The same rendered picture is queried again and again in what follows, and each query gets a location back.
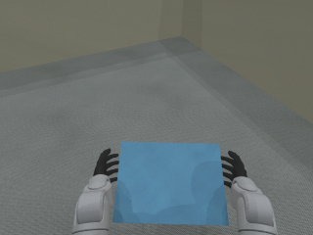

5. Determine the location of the carton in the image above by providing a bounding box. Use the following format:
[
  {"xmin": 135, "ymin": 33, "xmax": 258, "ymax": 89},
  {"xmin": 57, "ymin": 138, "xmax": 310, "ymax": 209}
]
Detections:
[{"xmin": 112, "ymin": 141, "xmax": 229, "ymax": 226}]

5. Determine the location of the left robot forearm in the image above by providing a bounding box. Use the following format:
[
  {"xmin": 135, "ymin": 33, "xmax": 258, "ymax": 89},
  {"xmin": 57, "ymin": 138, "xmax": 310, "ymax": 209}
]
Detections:
[{"xmin": 71, "ymin": 174, "xmax": 113, "ymax": 235}]

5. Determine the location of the left robot hand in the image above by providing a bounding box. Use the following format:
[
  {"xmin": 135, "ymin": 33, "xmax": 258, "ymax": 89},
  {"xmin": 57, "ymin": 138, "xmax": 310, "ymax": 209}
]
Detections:
[{"xmin": 93, "ymin": 148, "xmax": 119, "ymax": 183}]

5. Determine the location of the right robot forearm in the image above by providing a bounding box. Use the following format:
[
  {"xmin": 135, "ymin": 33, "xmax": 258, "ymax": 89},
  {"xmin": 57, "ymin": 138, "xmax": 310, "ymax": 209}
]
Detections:
[{"xmin": 230, "ymin": 176, "xmax": 278, "ymax": 235}]

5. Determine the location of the right robot hand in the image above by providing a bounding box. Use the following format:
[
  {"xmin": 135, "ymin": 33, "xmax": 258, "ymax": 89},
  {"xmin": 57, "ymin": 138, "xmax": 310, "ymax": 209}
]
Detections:
[{"xmin": 220, "ymin": 151, "xmax": 247, "ymax": 188}]

